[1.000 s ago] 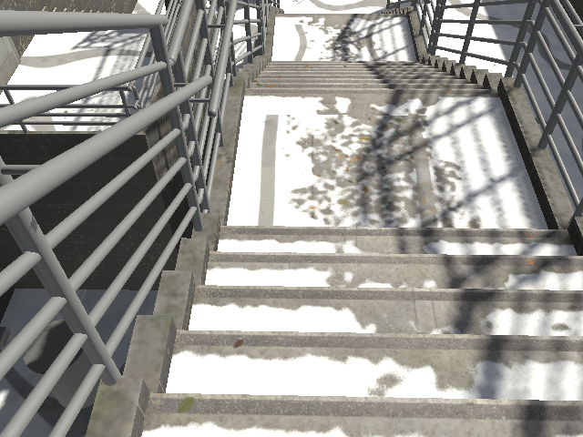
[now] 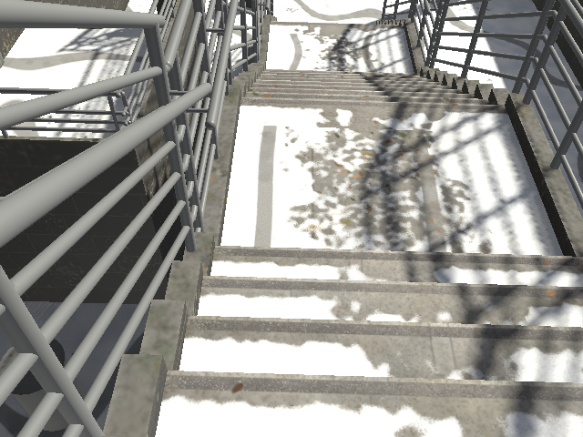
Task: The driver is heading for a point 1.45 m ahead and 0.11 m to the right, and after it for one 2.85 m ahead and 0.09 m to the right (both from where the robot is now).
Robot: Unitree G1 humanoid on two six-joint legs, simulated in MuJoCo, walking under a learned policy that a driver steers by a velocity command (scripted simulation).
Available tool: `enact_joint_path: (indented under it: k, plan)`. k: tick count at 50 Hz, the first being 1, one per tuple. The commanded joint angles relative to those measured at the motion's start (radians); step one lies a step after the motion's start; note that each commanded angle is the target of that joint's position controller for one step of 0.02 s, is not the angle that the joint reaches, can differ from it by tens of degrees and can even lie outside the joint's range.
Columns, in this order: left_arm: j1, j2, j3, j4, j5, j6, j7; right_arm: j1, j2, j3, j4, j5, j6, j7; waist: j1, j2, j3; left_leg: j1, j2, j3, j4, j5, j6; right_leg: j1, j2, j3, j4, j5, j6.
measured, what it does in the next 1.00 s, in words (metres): goes down, turning right: right foot 0.17 m lower, then left foot 0.17 m lower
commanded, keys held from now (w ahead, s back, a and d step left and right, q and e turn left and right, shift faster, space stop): w+q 0.14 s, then w+e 0.86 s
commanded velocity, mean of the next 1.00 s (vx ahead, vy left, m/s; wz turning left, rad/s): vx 0.49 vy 0.00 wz -0.18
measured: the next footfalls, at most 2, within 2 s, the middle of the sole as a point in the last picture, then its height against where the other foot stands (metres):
right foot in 0.54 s outside the picture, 0.17 m lower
left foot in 0.98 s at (247, 408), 0.17 m lower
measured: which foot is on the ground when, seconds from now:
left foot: down 0.00-0.54, up 0.56-0.96, down 0.98-1.00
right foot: up 0.00-0.52, down 0.54-1.00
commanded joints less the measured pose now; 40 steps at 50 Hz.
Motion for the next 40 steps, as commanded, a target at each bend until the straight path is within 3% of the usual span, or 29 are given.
enact_joint_path:
  k: [1, 2, 3, 4, 5, 6, 7, 8, 9, 11, 13, 15, 21, 22, 24, 25, 26, 27, 28, 29, 30, 31, 32, 33, 35, 36, 37, 39, 40]
  plan:
    - [0.050, -0.029, -0.009, -0.051, -0.006, -0.068, -0.019, 0.586, -0.177, -0.025, 0.157, -0.003, 0.043, -0.005, -0.163, 0.350, -0.077, 0.714, 0.098, -0.164, 0.289, 0.355, 0.120, -0.674, 0.063, 0.074, 0.775, -0.052, 0.045]
    - [0.116, 0.008, -0.013, -0.096, 0.003, -0.092, -0.010, 0.480, -0.210, -0.047, 0.131, 0.014, 0.047, -0.005, -0.082, 0.367, -0.093, 0.636, 0.164, -0.358, 0.141, 0.280, 0.226, -0.728, 0.038, 0.037, 0.678, -0.008, 0.093]
    - [-0.048, 0.031, -0.012, -0.196, -0.054, -0.105, 0.011, 0.442, -0.298, -0.082, 0.138, 0.023, 0.052, -0.015, -0.107, 0.362, -0.091, 0.642, 0.279, -0.661, -0.113, -0.221, 0.341, -0.867, 0.054, 0.021, 0.591, 0.076, 0.104]
    - [-0.174, 0.100, 0.002, -0.194, -0.081, -0.081, 0.045, 0.310, -0.201, -0.056, 0.100, -0.011, 0.043, -0.012, -0.107, -0.006, -0.007, 0.437, 0.272, -0.711, -0.220, -0.604, 0.291, -0.823, -0.041, 0.059, 0.427, 0.298, 0.044]
    - [-0.249, 0.120, 0.014, -0.224, -0.082, -0.075, 0.068, 0.168, -0.197, -0.057, 0.074, -0.017, -0.002, -0.010, -0.035, 0.016, 0.083, 0.262, 0.297, -0.849, -0.198, -0.600, 0.298, -0.794, -0.064, 0.111, 0.352, 0.356, 0.009]
    - [-0.198, 0.167, 0.027, -0.194, -0.069, -0.066, 0.061, 0.082, -0.112, -0.025, 0.057, -0.018, -0.037, -0.012, 0.008, -0.071, 0.090, 0.179, 0.248, -0.713, -0.124, -0.517, 0.247, -0.749, -0.119, 0.194, 0.116, 0.609, -0.014]
    - [-0.196, 0.159, 0.030, -0.191, -0.030, -0.062, 0.057, 0.072, -0.082, -0.023, 0.051, 0.000, -0.053, -0.024, -0.002, 0.034, 0.073, 0.185, 0.182, -0.608, -0.061, -0.306, 0.205, -0.719, -0.121, 0.186, 0.022, 0.662, -0.025]
    - [-0.230, 0.098, 0.022, -0.220, 0.013, -0.051, 0.050, 0.089, -0.055, -0.009, 0.078, 0.016, -0.049, -0.042, 0.014, 0.038, 0.086, 0.079, 0.120, -0.441, -0.075, -0.101, 0.171, -0.632, -0.124, 0.152, -0.168, 0.730, -0.009]
    - [-0.280, 0.055, 0.007, -0.240, 0.026, -0.047, 0.038, 0.174, -0.028, -0.004, 0.109, 0.018, -0.043, -0.055, -0.026, 0.082, 0.083, 0.115, 0.102, -0.407, -0.042, 0.063, 0.171, -0.639, -0.126, 0.122, -0.269, 0.778, -0.004]
    - [-0.176, 0.018, -0.001, -0.195, 0.019, -0.024, -0.005, 0.273, -0.067, -0.011, 0.154, -0.028, -0.011, -0.070, -0.011, 0.040, -0.033, 0.117, 0.089, -0.303, 0.073, 0.388, 0.128, -0.501, -0.087, 0.076, -0.286, 0.903, -0.025]
    - [-0.240, 0.064, 0.018, -0.204, -0.009, -0.032, -0.053, 0.344, -0.057, -0.006, 0.194, 0.009, -0.003, -0.111, -0.052, 0.035, -0.005, 0.144, 0.060, -0.255, 0.101, 0.059, 0.081, -0.522, -0.059, 0.142, -0.492, 1.210, -0.065]
    - [-0.287, 0.004, 0.004, -0.212, 0.020, -0.012, -0.086, 0.320, -0.029, 0.011, 0.200, 0.009, 0.015, -0.122, -0.064, -0.016, 0.029, 0.023, -0.008, -0.153, 0.152, -0.123, -0.006, -0.372, 0.001, 0.129, -0.663, 1.419, -0.076]
    - [-0.462, -0.026, -0.017, -0.302, 0.013, -0.024, -0.084, 0.348, -0.034, 0.003, 0.197, 0.000, -0.003, -0.132, -0.144, 0.029, 0.156, 0.092, 0.001, -0.156, 0.354, -0.114, 0.027, -0.394, 0.053, 0.141, -0.831, 1.260, -0.064]
    - [-0.467, -0.029, -0.018, -0.301, 0.021, -0.025, -0.092, 0.353, -0.049, 0.002, 0.203, -0.025, -0.009, -0.135, -0.139, 0.027, 0.141, 0.081, 0.020, -0.172, 0.372, -0.044, 0.044, -0.352, 0.073, 0.110, -0.741, 1.241, -0.067]
    - [-0.384, -0.026, -0.024, -0.255, -0.004, -0.026, -0.082, 0.278, -0.030, 0.017, 0.171, 0.006, -0.005, -0.150, -0.120, 0.061, 0.206, 0.121, 0.071, -0.140, 0.512, 0.160, 0.030, -0.372, 0.011, 0.085, -0.943, 1.063, -0.073]
    - [-0.285, 0.024, 0.005, -0.216, -0.034, -0.028, -0.067, 0.299, -0.032, 0.008, 0.200, -0.017, -0.030, -0.124, -0.079, 0.044, 0.112, 0.155, 0.028, -0.123, 0.676, 0.249, 0.024, -0.205, 0.030, 0.029, -0.956, 1.098, -0.106]
    - [-0.074, 0.034, 0.010, -0.138, -0.011, -0.026, -0.066, 0.253, -0.060, 0.012, 0.172, -0.015, -0.042, -0.109, 0.012, 0.078, 0.066, 0.062, 0.078, -0.111, 0.870, 0.524, 0.009, 0.014, 0.027, -0.029, -1.005, 1.030, -0.137]
    - [0.179, 0.067, 0.032, -0.060, -0.005, -0.015, -0.062, 0.153, -0.088, -0.001, 0.161, -0.023, -0.059, -0.089, 0.162, -0.077, 0.013, -0.132, -0.023, -0.028, 1.309, 0.238, -0.053, 0.339, -0.018, 0.009, -1.119, 1.212, -0.228]
    - [0.267, 0.108, 0.021, 0.014, 0.002, -0.008, -0.067, 0.315, 0.030, 0.028, 0.160, -0.056, -0.066, -0.062, 0.042, -0.343, -0.111, -0.679, -0.157, 0.034, 1.749, -1.022, -0.144, 0.811, -0.188, 0.281, -0.689, 1.693, -0.381]
    - [0.263, 0.076, 0.020, -0.012, -0.027, 0.007, -0.060, 0.376, -0.035, 0.030, 0.128, -0.018, -0.083, -0.046, 0.057, -0.355, -0.276, -0.748, -0.090, -0.071, 1.662, -1.019, -0.143, 0.893, -0.248, 0.414, -0.710, 1.554, -0.438]
    - [0.207, 0.116, 0.033, -0.026, -0.032, 0.021, -0.049, 0.276, -0.064, 0.028, 0.073, 0.016, -0.096, -0.048, 0.061, -0.315, -0.251, -0.804, -0.076, -0.047, 1.588, -0.941, -0.133, 0.785, -0.266, 0.535, -0.871, 1.130, -0.471]
    - [0.051, 0.140, 0.045, -0.089, -0.020, 0.004, -0.028, 0.212, -0.127, -0.001, 0.087, 0.052, -0.098, -0.064, 0.007, -0.087, -0.069, -0.754, -0.003, -0.095, 1.364, -0.687, -0.084, 0.413, -0.312, 0.663, -1.010, 0.604, -0.460]
    - [-0.130, 0.094, 0.020, -0.159, 0.000, -0.021, -0.033, 0.159, -0.217, -0.046, 0.108, 0.047, -0.078, -0.084, -0.061, 0.068, 0.048, -0.609, 0.029, -0.093, 1.133, -0.522, -0.069, 0.098, -0.275, 0.650, -1.079, 0.444, -0.412]
    - [-0.171, 0.095, 0.015, -0.175, 0.025, -0.060, -0.027, 0.113, -0.164, -0.039, 0.086, 0.009, -0.070, -0.091, -0.081, -0.027, 0.071, -0.535, 0.041, -0.134, 1.042, -0.454, -0.079, -0.059, -0.277, 0.732, -1.086, 0.547, -0.427]
    - [-0.155, 0.063, 0.011, -0.172, -0.006, -0.038, 0.015, 0.038, -0.043, -0.017, 0.030, -0.069, -0.051, -0.096, -0.088, -0.028, 0.089, -0.386, 0.044, -0.078, 0.650, -0.246, -0.153, -0.242, -0.094, 0.469, -1.012, 0.872, -0.355]
    - [-0.132, 0.059, 0.009, -0.155, -0.011, -0.015, 0.030, 0.038, 0.027, 0.003, 0.035, -0.077, -0.044, -0.080, -0.095, -0.060, 0.013, -0.242, 0.026, -0.016, 0.581, -0.143, -0.143, -0.269, -0.037, 0.364, -0.964, 1.082, -0.332]
    - [-0.089, 0.062, 0.014, -0.119, 0.002, -0.006, 0.041, 0.154, 0.000, -0.008, 0.088, -0.058, -0.060, -0.051, -0.110, -0.091, -0.080, -0.120, -0.001, -0.007, 0.654, 0.076, -0.126, -0.262, -0.023, 0.327, -0.885, 1.197, -0.311]
    - [0.105, -0.032, -0.003, -0.055, -0.035, -0.029, 0.050, 0.026, -0.031, -0.017, 0.043, -0.030, -0.095, -0.011, -0.025, -0.110, -0.048, -0.395, 0.014, -0.122, 0.491, 0.245, -0.084, -0.019, -0.018, 0.420, -0.791, 0.913, -0.311]
    - [0.075, -0.055, -0.015, -0.062, -0.056, -0.034, 0.048, -0.056, -0.023, -0.007, -0.013, -0.055, -0.097, -0.009, -0.024, -0.058, -0.013, -0.309, 0.007, -0.091, 0.256, 0.372, -0.079, -0.125, 0.048, 0.359, -0.750, 0.608, -0.278]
